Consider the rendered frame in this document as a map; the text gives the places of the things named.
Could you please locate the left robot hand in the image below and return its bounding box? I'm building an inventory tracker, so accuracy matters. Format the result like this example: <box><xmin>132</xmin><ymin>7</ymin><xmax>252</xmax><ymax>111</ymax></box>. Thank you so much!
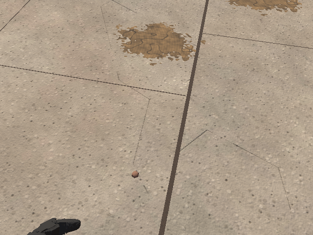
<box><xmin>27</xmin><ymin>217</ymin><xmax>81</xmax><ymax>235</ymax></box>

